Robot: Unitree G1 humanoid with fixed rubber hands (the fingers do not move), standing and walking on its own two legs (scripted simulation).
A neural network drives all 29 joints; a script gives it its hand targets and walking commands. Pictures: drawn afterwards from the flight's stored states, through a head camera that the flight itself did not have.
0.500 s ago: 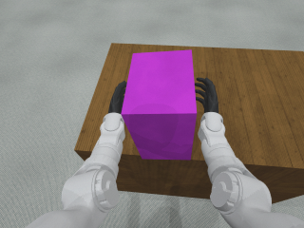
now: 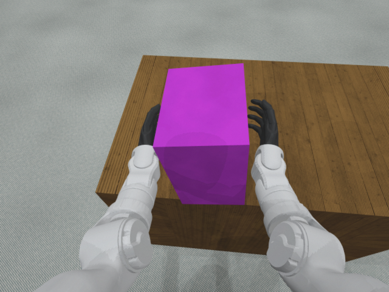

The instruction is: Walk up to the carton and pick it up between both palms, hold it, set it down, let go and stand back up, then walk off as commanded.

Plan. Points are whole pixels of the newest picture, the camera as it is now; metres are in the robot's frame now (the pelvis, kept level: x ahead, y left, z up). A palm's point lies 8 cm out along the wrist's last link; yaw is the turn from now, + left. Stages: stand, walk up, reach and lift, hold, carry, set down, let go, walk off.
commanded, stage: reach and lift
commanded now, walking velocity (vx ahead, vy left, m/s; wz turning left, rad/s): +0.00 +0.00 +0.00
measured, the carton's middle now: (209, 141) +0.42 -0.03 +0.01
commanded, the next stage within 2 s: none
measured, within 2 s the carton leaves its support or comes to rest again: neither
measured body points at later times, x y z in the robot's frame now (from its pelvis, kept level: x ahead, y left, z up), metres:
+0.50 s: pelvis +0.00 +0.00 +0.00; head +0.06 +0.00 +0.45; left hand +0.42 +0.11 +0.04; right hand +0.41 -0.15 +0.05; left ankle +0.01 +0.15 -0.74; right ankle -0.01 -0.11 -0.74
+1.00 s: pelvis -0.01 +0.00 +0.00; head +0.05 +0.00 +0.45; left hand +0.41 +0.11 +0.04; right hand +0.40 -0.14 +0.06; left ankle +0.01 +0.15 -0.74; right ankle -0.01 -0.11 -0.74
